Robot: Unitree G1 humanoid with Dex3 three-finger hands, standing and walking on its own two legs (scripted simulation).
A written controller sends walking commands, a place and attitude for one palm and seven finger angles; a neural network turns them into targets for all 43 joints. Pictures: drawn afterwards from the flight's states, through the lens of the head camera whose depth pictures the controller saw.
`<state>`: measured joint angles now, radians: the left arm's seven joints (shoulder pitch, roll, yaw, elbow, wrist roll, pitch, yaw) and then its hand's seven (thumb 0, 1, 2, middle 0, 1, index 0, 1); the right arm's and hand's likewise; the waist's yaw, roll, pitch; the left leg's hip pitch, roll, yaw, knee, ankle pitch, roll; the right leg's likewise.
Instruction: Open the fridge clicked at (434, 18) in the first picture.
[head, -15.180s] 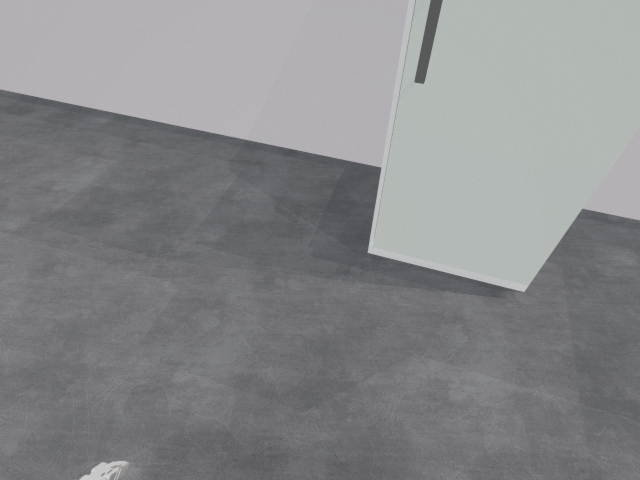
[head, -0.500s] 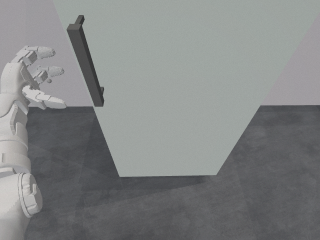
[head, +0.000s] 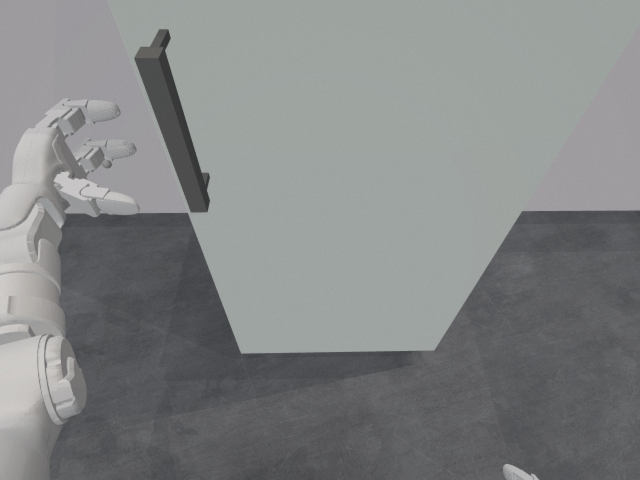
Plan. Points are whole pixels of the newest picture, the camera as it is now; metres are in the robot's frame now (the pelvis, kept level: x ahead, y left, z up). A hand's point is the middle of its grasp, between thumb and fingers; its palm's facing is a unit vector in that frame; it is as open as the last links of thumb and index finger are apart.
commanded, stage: feel for the door with the fingertips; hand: left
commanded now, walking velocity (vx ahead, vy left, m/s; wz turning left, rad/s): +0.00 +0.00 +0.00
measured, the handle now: (183, 132) +0.51 +0.18 +0.16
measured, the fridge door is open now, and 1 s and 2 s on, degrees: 0 0 0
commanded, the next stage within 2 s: slide the fingers in behind the handle in 0.98 s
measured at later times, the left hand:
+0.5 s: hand (144, 156) +0.45 +0.21 +0.17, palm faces +0.04 -1.00 +0.01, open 14.0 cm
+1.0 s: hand (143, 146) +0.47 +0.22 +0.17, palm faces +0.01 -1.00 +0.02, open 13.9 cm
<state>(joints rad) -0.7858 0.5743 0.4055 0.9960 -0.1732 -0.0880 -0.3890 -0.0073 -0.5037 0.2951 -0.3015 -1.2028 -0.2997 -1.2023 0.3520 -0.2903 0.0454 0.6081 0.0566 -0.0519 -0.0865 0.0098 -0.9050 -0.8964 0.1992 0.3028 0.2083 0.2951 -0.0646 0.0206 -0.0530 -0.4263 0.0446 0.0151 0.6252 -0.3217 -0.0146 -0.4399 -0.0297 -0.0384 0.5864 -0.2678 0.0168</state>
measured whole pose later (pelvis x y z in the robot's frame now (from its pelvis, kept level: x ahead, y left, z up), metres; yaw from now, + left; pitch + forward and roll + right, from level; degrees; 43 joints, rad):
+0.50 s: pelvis +0.00 +0.00 +0.00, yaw +0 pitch +7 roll -1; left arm -0.79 0.49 0.38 0.95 -0.16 -0.09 -0.30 -0.01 -0.50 0.30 -0.30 -1.20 -0.30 -1.20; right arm 0.35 -0.27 0.04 0.62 0.05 -0.06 -0.08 0.01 -0.91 -0.90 0.20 0.30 0.21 0.30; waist -0.08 0.02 -0.06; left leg -0.41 0.05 0.02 0.62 -0.32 -0.02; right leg -0.43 -0.02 -0.03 0.59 -0.27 0.01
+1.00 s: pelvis +0.00 +0.00 +0.00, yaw +0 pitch +9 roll -1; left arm -0.91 0.53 0.37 1.08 -0.16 -0.14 -0.33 -0.01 -0.50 0.30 -0.33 -1.23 -0.32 -1.22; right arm 0.39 -0.29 0.03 0.66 0.04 -0.05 -0.08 0.01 -0.91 -0.90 0.20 0.30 0.21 0.29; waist -0.09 0.02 -0.05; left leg -0.47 0.05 0.01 0.64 -0.32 -0.02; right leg -0.48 -0.03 -0.04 0.60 -0.27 0.02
